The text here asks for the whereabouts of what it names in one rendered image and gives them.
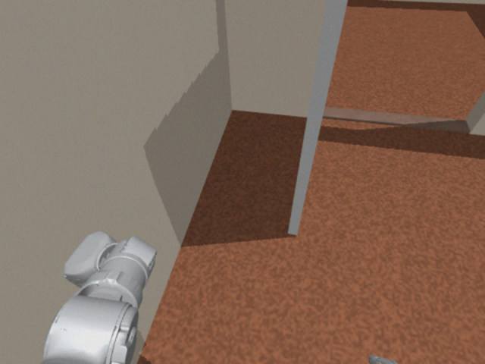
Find left robot hand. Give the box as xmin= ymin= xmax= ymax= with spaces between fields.
xmin=64 ymin=231 xmax=116 ymax=288

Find left robot arm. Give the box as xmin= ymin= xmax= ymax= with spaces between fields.
xmin=40 ymin=236 xmax=157 ymax=364

